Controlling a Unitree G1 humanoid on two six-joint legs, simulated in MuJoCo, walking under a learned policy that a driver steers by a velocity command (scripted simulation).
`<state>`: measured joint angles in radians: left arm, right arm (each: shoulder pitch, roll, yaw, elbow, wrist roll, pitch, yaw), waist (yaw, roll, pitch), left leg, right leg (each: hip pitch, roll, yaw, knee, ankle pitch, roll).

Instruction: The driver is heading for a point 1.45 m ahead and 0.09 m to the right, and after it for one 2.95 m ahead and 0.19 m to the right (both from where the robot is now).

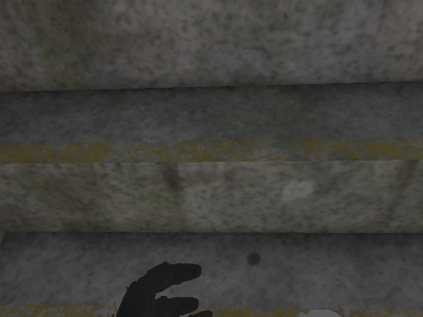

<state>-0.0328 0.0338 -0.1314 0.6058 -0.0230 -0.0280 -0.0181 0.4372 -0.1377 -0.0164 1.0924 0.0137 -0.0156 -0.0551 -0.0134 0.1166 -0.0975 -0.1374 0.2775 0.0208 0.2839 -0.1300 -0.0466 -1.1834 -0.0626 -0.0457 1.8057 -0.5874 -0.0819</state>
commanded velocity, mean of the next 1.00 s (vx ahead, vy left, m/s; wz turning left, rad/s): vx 0.50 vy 0.00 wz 0.00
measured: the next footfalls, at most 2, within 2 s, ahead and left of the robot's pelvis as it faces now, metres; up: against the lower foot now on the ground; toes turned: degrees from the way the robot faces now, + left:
left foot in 0.64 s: -0.04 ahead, +0.09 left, +0.00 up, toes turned +9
right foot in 1.02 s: +0.17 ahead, -0.11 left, +0.25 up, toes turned -4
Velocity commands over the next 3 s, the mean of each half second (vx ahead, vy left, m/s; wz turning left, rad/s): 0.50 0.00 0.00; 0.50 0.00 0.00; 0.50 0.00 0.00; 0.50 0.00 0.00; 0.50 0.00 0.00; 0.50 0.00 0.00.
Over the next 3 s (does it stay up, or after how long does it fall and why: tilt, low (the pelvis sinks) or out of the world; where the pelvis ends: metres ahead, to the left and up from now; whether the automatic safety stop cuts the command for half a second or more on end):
stays up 0.31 -0.02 0.38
